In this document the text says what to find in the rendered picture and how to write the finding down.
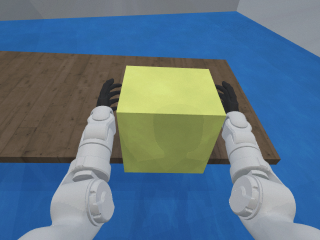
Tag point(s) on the robot left hand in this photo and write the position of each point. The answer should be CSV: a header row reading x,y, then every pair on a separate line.
x,y
105,94

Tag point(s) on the carton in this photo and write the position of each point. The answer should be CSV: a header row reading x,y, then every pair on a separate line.
x,y
168,119

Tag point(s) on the robot right hand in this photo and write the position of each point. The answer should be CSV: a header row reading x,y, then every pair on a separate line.
x,y
229,103

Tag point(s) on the table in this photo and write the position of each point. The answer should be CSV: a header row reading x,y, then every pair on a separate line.
x,y
46,99

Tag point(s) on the robot right upper arm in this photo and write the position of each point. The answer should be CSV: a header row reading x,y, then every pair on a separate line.
x,y
267,210

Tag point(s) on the robot left upper arm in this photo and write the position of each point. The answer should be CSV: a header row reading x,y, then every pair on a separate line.
x,y
78,211

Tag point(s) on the robot right forearm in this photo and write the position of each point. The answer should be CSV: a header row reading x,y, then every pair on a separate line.
x,y
243,151

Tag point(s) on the robot left forearm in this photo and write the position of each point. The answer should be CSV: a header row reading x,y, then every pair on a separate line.
x,y
95,149

